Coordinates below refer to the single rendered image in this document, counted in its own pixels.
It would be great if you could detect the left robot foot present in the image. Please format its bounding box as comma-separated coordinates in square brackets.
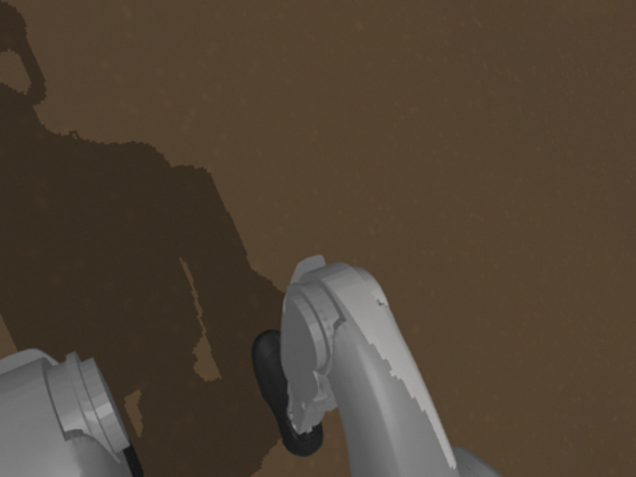
[122, 438, 144, 477]

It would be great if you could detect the right robot foot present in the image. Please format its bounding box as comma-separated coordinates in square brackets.
[251, 330, 323, 457]

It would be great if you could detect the right robot hand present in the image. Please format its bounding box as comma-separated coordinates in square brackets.
[451, 446, 503, 477]

